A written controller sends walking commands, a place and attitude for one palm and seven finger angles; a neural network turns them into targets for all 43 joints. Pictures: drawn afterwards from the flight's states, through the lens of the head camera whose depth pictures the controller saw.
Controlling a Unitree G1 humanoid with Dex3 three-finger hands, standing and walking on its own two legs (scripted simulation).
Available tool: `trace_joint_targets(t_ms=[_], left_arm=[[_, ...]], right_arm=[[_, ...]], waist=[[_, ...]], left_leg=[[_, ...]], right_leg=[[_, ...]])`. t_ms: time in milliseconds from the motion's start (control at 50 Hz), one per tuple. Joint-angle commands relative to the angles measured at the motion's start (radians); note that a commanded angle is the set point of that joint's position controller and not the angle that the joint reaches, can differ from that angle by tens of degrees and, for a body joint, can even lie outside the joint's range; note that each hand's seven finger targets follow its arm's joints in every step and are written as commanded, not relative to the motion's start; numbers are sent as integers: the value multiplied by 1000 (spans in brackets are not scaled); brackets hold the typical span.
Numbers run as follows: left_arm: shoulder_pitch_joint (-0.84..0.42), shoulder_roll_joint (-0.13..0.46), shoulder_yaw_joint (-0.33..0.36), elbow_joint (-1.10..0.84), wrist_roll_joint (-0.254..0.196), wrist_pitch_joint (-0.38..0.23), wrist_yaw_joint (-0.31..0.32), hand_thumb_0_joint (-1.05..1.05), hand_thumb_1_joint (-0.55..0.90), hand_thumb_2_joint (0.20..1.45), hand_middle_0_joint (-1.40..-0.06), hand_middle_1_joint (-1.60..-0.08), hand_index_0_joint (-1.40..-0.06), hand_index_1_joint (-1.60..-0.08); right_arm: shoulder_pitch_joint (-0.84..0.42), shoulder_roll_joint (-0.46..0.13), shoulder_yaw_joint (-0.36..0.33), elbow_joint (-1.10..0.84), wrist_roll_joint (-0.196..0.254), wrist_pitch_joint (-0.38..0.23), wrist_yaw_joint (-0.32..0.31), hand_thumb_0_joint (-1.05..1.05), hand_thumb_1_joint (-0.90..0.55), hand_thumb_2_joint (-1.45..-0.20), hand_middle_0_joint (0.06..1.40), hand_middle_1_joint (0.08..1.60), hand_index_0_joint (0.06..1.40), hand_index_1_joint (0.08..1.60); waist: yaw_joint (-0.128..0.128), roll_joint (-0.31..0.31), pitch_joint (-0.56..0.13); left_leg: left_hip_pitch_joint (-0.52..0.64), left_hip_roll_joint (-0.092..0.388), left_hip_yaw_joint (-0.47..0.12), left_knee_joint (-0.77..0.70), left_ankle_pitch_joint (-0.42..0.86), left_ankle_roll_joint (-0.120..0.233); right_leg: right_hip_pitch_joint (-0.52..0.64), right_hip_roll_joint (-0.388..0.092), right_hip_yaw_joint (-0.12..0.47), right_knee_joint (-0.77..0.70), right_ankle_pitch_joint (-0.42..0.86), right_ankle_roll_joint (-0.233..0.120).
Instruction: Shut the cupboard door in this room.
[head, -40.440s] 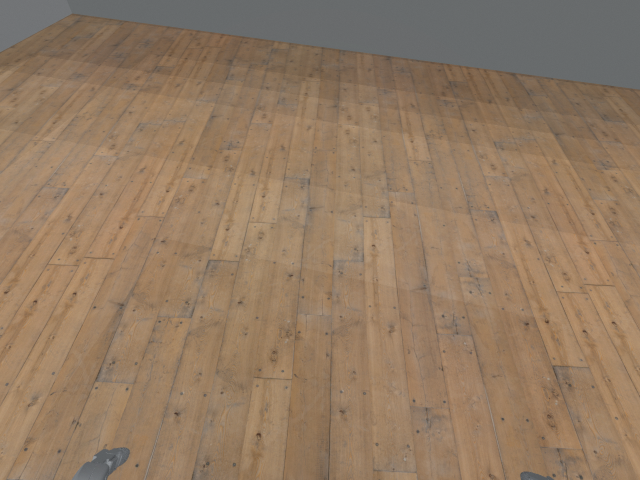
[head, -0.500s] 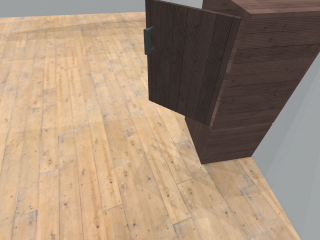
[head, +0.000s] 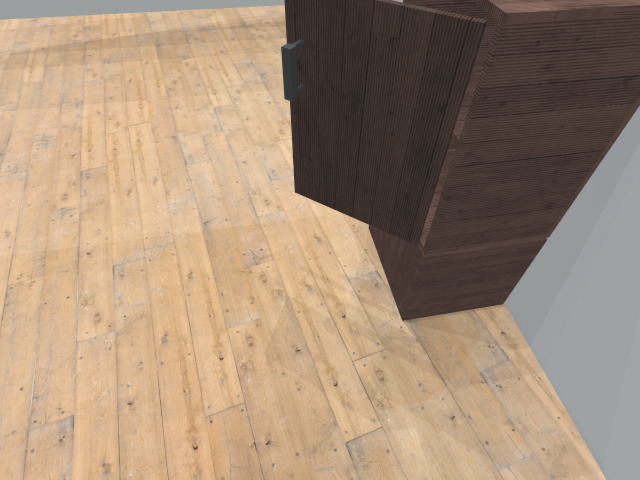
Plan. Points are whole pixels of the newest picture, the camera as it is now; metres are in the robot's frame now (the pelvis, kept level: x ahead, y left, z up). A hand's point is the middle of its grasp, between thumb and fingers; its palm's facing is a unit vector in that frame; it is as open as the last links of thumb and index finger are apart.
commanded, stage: look to check the result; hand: left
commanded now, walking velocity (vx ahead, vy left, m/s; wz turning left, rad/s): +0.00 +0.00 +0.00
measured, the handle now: (295, 70) +0.95 +0.11 +0.06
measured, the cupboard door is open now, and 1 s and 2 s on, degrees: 48 48 48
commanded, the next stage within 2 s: walk to a spot facing it in 0.28 s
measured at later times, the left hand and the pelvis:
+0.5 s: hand out of the picture +0.03 +0.20 -0.17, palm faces +0.02 -0.97 -0.26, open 7.4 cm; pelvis +0.01 -0.01 +0.00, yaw +1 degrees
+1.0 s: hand out of the picture +0.04 +0.24 -0.17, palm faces +0.28 -0.92 -0.27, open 7.4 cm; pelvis +0.00 +0.01 -0.01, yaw +18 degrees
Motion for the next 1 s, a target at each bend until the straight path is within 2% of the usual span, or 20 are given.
trace_joint_targets(t_ms=[0, 380, 440, 540, 560, 580, 600, 620, 660, 680, 720, 740, 760, 780, 800, 820, 840, 900, 940, 980], left_arm=[[40, 132, 16, -33, -3, -11, 3, 0, 900, 900, -200, -300, -200, -300], [-1, 172, 20, -38, -1, -14, -1, 0, 900, 900, -200, -300, -200, -300], [27, 118, 18, -41, -3, 4, 8, 0, 900, 900, -200, -300, -200, -300], [35, 161, 52, -90, 1, 23, 15, 0, 900, 900, -200, -300, -200, -300], [31, 170, 60, -105, 2, 25, 16, 0, 900, 900, -200, -300, -200, -300], [29, 179, 66, -120, 4, 26, 17, 0, 900, 900, -200, -300, -200, -300], [17, 179, 69, -135, 6, 25, 18, 0, 900, 900, -200, -300, -200, -300], [-2, 183, 71, -149, 12, 24, 20, 0, 900, 900, -200, -300, -200, -300], [-55, 191, 76, -181, 21, 23, 24, 0, 900, 900, -200, -300, -200, -300], [-73, 199, 80, -193, 21, 21, 22, 0, 900, 900, -200, -300, -200, -300], [-66, 202, 81, -210, 8, 21, 14, 0, 900, 900, -200, -300, -200, -300], [-47, 168, 79, -226, 0, 26, 8, 0, 900, 900, -200, -300, -200, -300], [-33, 113, 63, -261, -12, 32, 5, 0, 900, 900, -200, -300, -200, -300], [-76, 134, 63, -282, -1, 44, 11, 0, 900, 900, -200, -300, -200, -300], [-96, 126, 71, -292, 0, 46, 8, 0, 900, 900, -200, -300, -200, -300], [-119, 117, 76, -290, 4, 47, 3, 0, 900, 900, -200, -300, -200, -300], [-133, 126, 77, -290, 8, 46, -3, 0, 900, 900, -200, -300, -200, -300], [-115, 94, 74, -295, 9, 37, -9, 0, 900, 900, -200, -300, -200, -300], [-113, 87, 68, -307, 6, 34, -9, 0, 900, 900, -200, -300, -200, -300], [-114, 82, 67, -320, 5, 39, -7, 0, 900, 900, -200, -300, -200, -300]], right_arm=[[19, -152, -23, -37, 1, -13, -12, 0, -900, -900, 200, 300, 200, 300], [-32, -186, -22, -44, 2, -16, -9, 0, -900, -900, 200, 300, 200, 300], [-3, -120, -12, -49, 0, -2, -5, 0, -900, -900, 200, 300, 200, 300], [-4, -130, -32, -93, -3, 19, -1, 0, -900, -900, 200, 300, 200, 300], [-6, -125, -37, -105, -4, 23, 1, 0, -900, -900, 200, 300, 200, 300], [-12, -115, -40, -120, -6, 29, 2, 0, -900, -900, 200, 300, 200, 300], [-27, -109, -47, -137, -9, 37, 4, 0, -900, -900, 200, 300, 200, 300], [-38, -110, -56, -151, -9, 43, 5, 0, -900, -900, 200, 300, 200, 300], [-42, -100, -61, -180, -3, 46, 14, 0, -900, -900, 200, 300, 200, 300], [-35, -95, -60, -187, -2, 46, 19, 0, -900, -900, 200, 300, 200, 300], [64, -98, -60, -177, -12, 41, 25, 0, -900, -900, 200, 300, 200, 300], [131, -153, -71, -170, -19, 32, 25, 0, -900, -900, 200, 300, 200, 300], [175, -240, -91, -169, -20, 25, 14, 0, -900, -900, 200, 300, 200, 300], [192, -262, -95, -158, -16, 31, 7, 0, -900, -900, 200, 300, 200, 300], [149, -255, -99, -180, -21, 30, 6, 0, -900, -900, 200, 300, 200, 300], [98, -242, -97, -210, -23, 26, 2, 0, -900, -900, 200, 300, 200, 300], [66, -218, -88, -222, -26, 23, 0, 0, -900, -900, 200, 300, 200, 300], [44, -213, -89, -233, -25, 14, -6, 0, -900, -900, 200, 300, 200, 300], [52, -223, -95, -235, -24, 14, -5, 0, -900, -900, 200, 300, 200, 300], [41, -224, -102, -244, -25, 23, 0, 0, -900, -900, 200, 300, 200, 300]], waist=[[0, -16, 4], [1, -5, 1], [5, -9, 2], [17, -53, -20], [18, -78, -19], [25, -130, -13], [26, -170, 7], [22, -165, 26], [1, -159, 78], [-12, -136, 92], [-53, -56, 26], [-72, 160, -10], [-70, 407, -50], [-85, 275, -103], [-66, 163, -76], [-54, 172, -52], [-42, 113, -40], [-24, 43, -83], [-28, 55, -139], [-29, 75, -141]], left_leg=[[97, 139, -146, -61, 105, -7], [114, 140, -149, -70, 135, -11], [57, 130, -145, -18, 189, -20], [-95, 95, -135, 134, 199, -28], [-134, 79, -115, 197, 170, -36], [-179, 58, -86, 302, 40, -46], [-224, 48, -61, 426, -193, -56], [-261, 55, -55, 533, -325, -61], [-275, 94, -65, 555, -401, -63], [-248, 108, -56, 458, -374, -65], [-69, 59, -1, 231, -80, -53], [33, 148, -199, 95, 274, 9], [105, 370, -562, -7, 618, 151], [71, 397, -575, -54, 396, 179], [-3, 373, -559, -94, 53, 167], [-65, 332, -565, -118, -132, 134], [-92, 304, -548, -126, -190, 115], [-16, 259, -467, -85, -22, 114], [38, 245, -460, -56, 57, 125], [14, 234, -468, -56, 31, 124]], right_leg=[[-119, -112, 98, -85, 107, -38], [-90, -122, 97, -104, 143, -33], [-73, -135, 56, -41, 178, -23], [-14, -202, 39, 52, 271, -70], [-1, -241, 52, 59, 307, -95], [6, -292, 64, 48, 367, -131], [-7, -352, 82, 33, 449, -174], [-25, -396, 89, 30, 515, -204], [-61, -418, 37, 58, 579, -201], [-69, -403, 0, 109, 609, -175], [-115, -314, -101, 333, 580, -80], [-251, -205, -144, 540, 321, 1], [-434, -60, -96, 771, -364, 63], [-410, -56, 50, 842, -410, 35], [-418, -74, 73, 854, -342, 25], [-450, -82, 84, 851, -265, 31], [-455, -81, 102, 842, -201, 34], [-468, -60, 94, 730, -142, 50], [-442, -40, 88, 630, -164, 54], [-400, -22, 80, 553, -169, 54]])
